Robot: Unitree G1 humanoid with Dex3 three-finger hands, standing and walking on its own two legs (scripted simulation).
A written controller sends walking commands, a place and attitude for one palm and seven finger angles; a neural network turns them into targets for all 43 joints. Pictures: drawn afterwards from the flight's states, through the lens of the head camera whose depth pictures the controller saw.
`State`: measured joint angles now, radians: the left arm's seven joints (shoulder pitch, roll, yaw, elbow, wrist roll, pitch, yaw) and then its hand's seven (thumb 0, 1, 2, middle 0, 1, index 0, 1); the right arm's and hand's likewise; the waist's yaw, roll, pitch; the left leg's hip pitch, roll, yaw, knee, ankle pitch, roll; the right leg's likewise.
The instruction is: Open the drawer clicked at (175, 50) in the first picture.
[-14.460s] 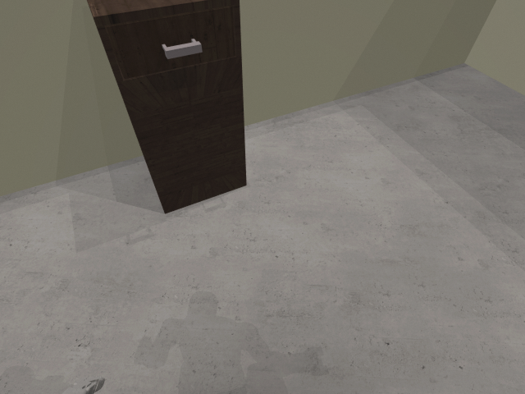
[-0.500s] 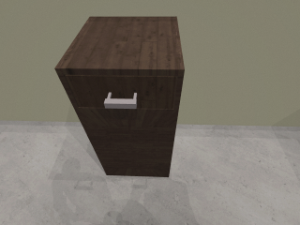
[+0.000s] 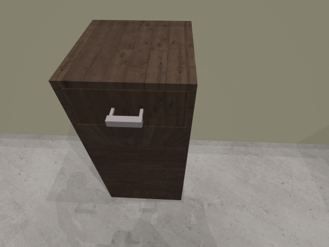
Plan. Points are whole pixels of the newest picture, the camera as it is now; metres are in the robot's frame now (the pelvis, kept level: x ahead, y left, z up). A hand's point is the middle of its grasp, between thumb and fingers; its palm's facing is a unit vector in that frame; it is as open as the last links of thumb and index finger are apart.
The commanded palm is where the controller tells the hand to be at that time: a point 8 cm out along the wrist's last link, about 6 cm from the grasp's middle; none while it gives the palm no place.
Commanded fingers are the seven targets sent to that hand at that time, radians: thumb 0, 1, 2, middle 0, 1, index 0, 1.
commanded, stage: come to a stop and stand still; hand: left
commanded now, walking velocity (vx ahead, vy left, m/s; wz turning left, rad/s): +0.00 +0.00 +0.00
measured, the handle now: (125, 116) +0.49 +0.16 +0.01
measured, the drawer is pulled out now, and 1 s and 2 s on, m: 0.00 0.00 0.00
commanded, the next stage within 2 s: look again from close up in 0.14 s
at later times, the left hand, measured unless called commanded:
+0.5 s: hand out of the picture +0.01 +0.17 -0.17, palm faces +0.04 -0.98 -0.20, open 7.3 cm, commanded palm none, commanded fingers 0.00 0.90 0.90 -0.20 -0.30 -0.20 -0.30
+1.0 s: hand out of the picture +0.08 +0.20 -0.12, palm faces -0.07 -0.89 -0.45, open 7.3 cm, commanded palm +0.11 +0.21 -0.05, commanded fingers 0.00 0.74 0.83 -0.21 -0.41 -0.21 -0.41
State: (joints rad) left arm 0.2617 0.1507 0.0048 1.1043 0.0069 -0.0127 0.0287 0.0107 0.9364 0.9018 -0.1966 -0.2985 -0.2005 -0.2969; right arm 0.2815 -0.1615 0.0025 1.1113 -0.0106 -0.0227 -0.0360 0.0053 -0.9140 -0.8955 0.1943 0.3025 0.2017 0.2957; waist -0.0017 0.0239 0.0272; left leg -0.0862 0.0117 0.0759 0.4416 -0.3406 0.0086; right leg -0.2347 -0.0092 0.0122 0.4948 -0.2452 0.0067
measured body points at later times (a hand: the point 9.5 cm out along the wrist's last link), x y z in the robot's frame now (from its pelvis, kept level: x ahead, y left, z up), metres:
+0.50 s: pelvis +0.01 -0.01 +0.00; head +0.02 -0.01 +0.45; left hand +0.01 +0.22 -0.16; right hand -0.02 -0.22 -0.16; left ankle -0.06 +0.11 -0.74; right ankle +0.01 -0.13 -0.74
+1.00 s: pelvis +0.00 +0.00 +0.00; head +0.02 -0.02 +0.45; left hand +0.09 +0.24 -0.09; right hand +0.04 -0.24 -0.15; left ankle -0.06 +0.11 -0.74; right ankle +0.01 -0.13 -0.74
